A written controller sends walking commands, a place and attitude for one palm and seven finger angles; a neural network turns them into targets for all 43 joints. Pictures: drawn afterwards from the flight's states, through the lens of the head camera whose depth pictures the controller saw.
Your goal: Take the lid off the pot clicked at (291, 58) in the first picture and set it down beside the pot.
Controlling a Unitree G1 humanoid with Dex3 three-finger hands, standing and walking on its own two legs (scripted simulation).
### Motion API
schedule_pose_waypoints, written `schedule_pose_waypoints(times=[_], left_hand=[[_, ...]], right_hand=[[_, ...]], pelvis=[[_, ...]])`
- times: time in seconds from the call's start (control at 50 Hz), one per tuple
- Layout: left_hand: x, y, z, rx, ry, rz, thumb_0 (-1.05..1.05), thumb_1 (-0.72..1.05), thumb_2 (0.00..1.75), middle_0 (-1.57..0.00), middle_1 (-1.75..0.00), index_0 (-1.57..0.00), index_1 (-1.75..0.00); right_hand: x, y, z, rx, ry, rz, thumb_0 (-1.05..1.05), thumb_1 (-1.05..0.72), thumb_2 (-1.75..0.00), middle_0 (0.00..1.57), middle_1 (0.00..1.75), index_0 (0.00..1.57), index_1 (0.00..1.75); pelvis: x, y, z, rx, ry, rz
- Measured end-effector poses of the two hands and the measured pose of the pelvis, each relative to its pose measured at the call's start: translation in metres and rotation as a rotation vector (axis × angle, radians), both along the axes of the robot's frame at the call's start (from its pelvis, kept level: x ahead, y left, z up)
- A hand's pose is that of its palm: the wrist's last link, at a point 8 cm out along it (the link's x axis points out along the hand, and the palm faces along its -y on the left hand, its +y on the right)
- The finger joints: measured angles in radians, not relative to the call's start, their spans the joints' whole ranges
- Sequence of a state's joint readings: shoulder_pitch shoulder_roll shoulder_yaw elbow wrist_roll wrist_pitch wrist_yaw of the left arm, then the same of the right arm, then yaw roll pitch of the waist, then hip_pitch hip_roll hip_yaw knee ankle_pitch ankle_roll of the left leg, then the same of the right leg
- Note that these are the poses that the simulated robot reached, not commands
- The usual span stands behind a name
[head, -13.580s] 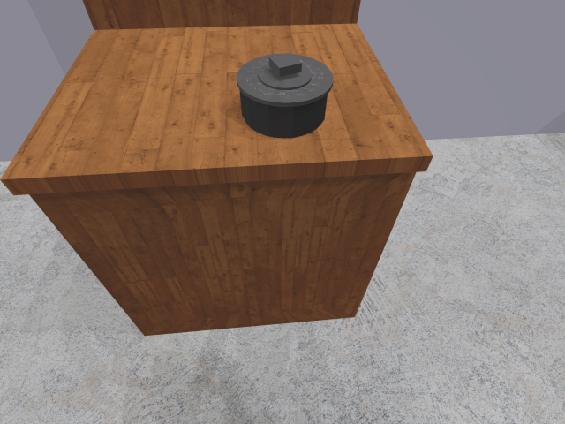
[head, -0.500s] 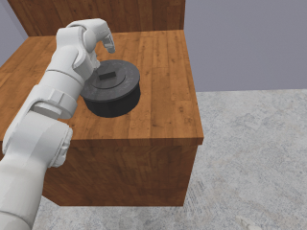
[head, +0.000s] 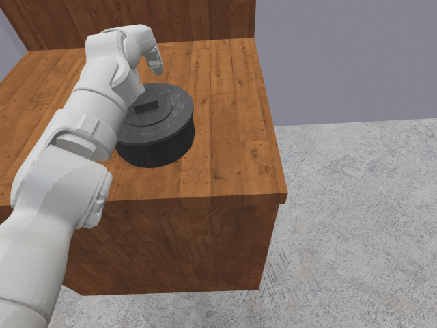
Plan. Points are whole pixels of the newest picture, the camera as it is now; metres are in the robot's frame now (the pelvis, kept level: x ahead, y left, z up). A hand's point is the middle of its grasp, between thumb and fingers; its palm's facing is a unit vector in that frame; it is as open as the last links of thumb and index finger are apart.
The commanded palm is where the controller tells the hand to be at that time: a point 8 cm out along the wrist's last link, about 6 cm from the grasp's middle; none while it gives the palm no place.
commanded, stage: lower the open fingers around the knob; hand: left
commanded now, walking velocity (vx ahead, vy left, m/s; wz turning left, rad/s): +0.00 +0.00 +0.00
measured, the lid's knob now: (144, 100) +0.51 +0.13 +0.16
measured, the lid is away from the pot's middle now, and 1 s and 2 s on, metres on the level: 0.00 0.00 0.00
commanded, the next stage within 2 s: close the fingers and squeeze the knob in 0.76 s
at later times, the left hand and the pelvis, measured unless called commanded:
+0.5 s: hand (138, 97) +0.47 +0.13 +0.19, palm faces -0.32 -0.07 -0.94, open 9.8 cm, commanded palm +0.46 +0.13 +0.24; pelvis +0.00 -0.01 +0.00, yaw +0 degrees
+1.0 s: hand (137, 102) +0.47 +0.13 +0.18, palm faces -0.32 -0.10 -0.94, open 9.9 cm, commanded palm +0.46 +0.14 +0.24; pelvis +0.00 +0.00 +0.00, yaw +0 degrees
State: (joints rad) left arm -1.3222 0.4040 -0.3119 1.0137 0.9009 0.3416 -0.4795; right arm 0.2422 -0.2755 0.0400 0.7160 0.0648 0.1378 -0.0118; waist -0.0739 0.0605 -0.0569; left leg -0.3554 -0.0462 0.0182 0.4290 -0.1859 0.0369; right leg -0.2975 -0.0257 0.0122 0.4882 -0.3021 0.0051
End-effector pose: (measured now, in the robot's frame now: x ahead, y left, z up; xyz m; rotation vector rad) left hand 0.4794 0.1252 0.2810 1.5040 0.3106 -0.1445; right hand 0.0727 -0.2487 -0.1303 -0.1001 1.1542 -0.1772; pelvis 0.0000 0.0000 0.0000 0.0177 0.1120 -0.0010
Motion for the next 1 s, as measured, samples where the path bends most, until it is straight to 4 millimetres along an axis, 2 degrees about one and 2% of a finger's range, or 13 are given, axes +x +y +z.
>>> schedule_pose_waypoints(times=[0.08,0.18,0.38,0.58,0.72,0.88,1.0], left_hand=[[0.002,-0.005,-0.006,-0.015,0.012,-0.017,0.0,-0.37,1.74,-0.9,-0.08,-0.91,-0.08],[0.003,-0.006,-0.011,-0.035,0.026,-0.017,0.0,-0.37,1.74,-0.9,-0.08,-0.91,-0.08],[-0.006,0.003,-0.029,-0.028,0.043,-0.011,0.0,-0.37,1.74,-0.89,-0.08,-0.91,-0.08],[-0.012,0.006,-0.033,-0.014,0.033,-0.006,0.0,-0.37,1.74,-0.85,-0.06,-0.91,-0.08],[-0.014,0.007,-0.034,-0.024,0.029,-0.01,0.0,-0.37,1.74,-0.83,-0.05,-0.91,-0.08],[-0.013,0.009,-0.036,-0.036,0.031,-0.007,0.0,-0.37,1.74,-0.83,-0.06,-0.9,-0.08],[-0.013,0.01,-0.039,-0.032,0.04,-0.011,0.0,-0.26,1.46,-0.72,-0.28,-0.77,-0.3]], right_hand=[[-0.006,-0.002,-0.002,-0.004,0.013,-0.009,0.01,-0.9,-0.9,0.2,0.3,0.2,0.3],[-0.004,-0.006,0.001,-0.014,-0.001,-0.02,0.01,-0.9,-0.9,0.2,0.3,0.2,0.3],[0.022,-0.011,0.008,-0.027,-0.057,0.01,0.01,-0.9,-0.9,0.2,0.3,0.19,0.3],[0.041,-0.007,0.012,-0.022,-0.093,0.036,0.01,-0.9,-0.9,0.2,0.3,0.2,0.3],[0.038,-0.004,0.01,-0.013,-0.086,0.029,0.01,-0.9,-0.9,0.2,0.3,0.2,0.3],[0.025,-0.004,0.007,-0.017,-0.052,0.017,0.01,-0.9,-0.9,0.2,0.3,0.2,0.3],[0.017,-0.006,0.006,-0.022,-0.038,0.002,0.01,-0.9,-0.9,0.2,0.3,0.2,0.3]], pelvis=[[0.003,0.0,0.0,0.001,0.004,-0.003],[0.006,-0.001,0.0,0.002,0.0,-0.009],[0.004,-0.004,0.0,0.0,-0.01,-0.001],[0.002,-0.006,-0.001,-0.001,-0.009,0.008],[0.002,-0.005,-0.002,-0.001,-0.014,0.003],[0.0,-0.004,-0.002,-0.002,-0.015,0.001],[0.001,-0.003,-0.002,-0.003,-0.015,-0.002]])
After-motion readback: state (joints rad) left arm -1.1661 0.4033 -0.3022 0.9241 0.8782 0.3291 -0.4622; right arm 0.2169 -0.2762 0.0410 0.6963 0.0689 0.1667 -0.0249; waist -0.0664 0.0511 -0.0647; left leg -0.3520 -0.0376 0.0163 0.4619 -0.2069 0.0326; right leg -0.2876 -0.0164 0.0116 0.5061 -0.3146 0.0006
